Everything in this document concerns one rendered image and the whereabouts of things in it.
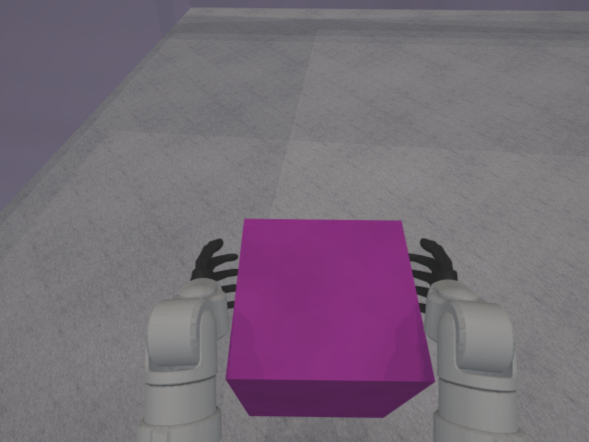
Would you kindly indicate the carton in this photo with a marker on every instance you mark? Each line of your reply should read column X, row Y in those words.
column 326, row 320

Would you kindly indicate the robot right forearm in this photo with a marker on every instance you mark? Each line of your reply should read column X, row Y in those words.
column 476, row 366

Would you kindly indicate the left robot hand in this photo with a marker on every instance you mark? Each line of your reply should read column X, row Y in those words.
column 205, row 264

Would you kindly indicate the robot left forearm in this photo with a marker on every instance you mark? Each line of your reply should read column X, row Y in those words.
column 180, row 363

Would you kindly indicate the right robot hand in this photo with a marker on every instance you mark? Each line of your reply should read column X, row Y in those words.
column 440, row 265

